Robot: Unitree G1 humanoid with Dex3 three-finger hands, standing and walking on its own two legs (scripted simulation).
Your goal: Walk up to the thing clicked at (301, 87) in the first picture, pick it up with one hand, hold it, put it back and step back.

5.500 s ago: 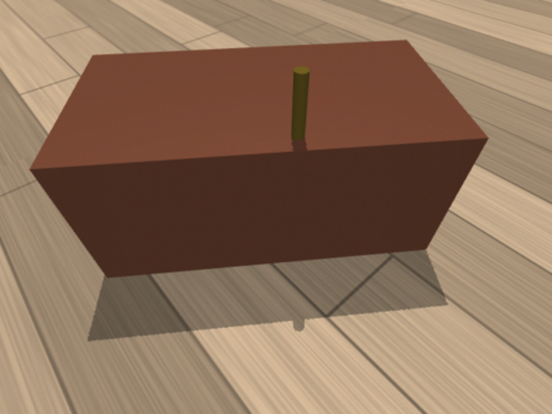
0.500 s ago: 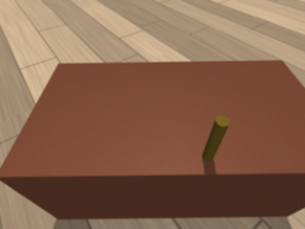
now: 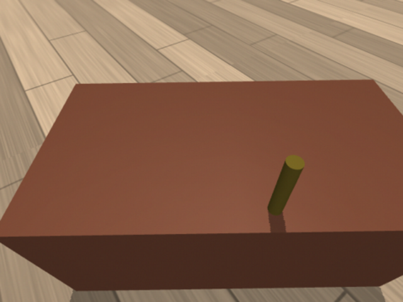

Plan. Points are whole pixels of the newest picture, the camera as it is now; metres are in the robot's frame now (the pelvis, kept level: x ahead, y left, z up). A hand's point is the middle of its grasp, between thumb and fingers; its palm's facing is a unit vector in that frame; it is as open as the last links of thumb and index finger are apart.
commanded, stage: stand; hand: right
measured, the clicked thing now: (283, 188) +0.40 -0.21 -0.08
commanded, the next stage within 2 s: rise first in 0.66 s
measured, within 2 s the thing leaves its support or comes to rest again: neither
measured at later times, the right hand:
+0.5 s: hand out of the picture +0.07 -0.25 -0.16, palm faces -0.02 +0.94 -0.34, open 7.4 cm
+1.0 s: hand (325, 298) +0.16 -0.25 -0.13, palm faces +0.20 +0.93 -0.32, open 11.3 cm
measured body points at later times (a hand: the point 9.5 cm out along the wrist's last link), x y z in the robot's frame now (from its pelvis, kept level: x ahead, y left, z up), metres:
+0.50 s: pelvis +0.00 +0.00 +0.00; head +0.01 +0.00 +0.45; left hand +0.08 +0.30 -0.13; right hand +0.08 -0.30 -0.13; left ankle +0.00 +0.14 -0.75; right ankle +0.01 -0.13 -0.75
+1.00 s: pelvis -0.01 +0.01 -0.01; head +0.03 +0.00 +0.44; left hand +0.16 +0.29 -0.11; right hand +0.15 -0.29 -0.11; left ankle +0.00 +0.14 -0.75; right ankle +0.01 -0.13 -0.75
